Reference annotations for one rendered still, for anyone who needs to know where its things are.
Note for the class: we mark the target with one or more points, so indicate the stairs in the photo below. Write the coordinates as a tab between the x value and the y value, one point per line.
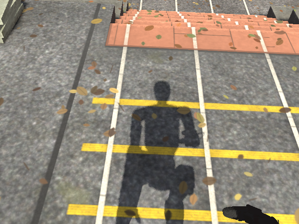
205	20

